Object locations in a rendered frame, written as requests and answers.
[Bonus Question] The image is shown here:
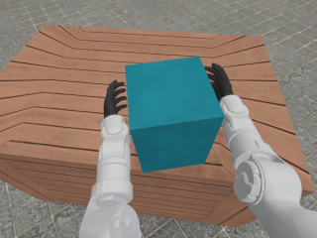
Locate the robot right upper arm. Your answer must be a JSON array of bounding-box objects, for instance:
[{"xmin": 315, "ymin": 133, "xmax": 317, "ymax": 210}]
[{"xmin": 233, "ymin": 159, "xmax": 317, "ymax": 238}]

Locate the carton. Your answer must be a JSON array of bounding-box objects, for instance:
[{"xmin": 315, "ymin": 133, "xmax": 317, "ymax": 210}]
[{"xmin": 125, "ymin": 56, "xmax": 225, "ymax": 173}]

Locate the robot left upper arm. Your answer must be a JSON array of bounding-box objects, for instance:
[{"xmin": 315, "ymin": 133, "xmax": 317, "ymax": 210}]
[{"xmin": 78, "ymin": 203, "xmax": 142, "ymax": 238}]

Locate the pedestal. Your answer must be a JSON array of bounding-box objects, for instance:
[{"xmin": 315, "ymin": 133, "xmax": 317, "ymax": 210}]
[{"xmin": 0, "ymin": 25, "xmax": 316, "ymax": 228}]

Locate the robot left hand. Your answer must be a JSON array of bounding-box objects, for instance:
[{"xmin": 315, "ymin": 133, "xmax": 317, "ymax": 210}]
[{"xmin": 103, "ymin": 79, "xmax": 128, "ymax": 118}]

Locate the robot left forearm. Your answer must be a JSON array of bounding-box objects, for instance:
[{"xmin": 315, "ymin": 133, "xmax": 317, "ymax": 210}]
[{"xmin": 78, "ymin": 114, "xmax": 134, "ymax": 235}]

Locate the robot right forearm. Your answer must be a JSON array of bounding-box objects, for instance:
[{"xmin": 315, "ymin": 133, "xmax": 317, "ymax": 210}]
[{"xmin": 219, "ymin": 94, "xmax": 302, "ymax": 197}]

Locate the robot right hand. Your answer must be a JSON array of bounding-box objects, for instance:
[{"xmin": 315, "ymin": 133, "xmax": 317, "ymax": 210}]
[{"xmin": 204, "ymin": 62, "xmax": 234, "ymax": 102}]

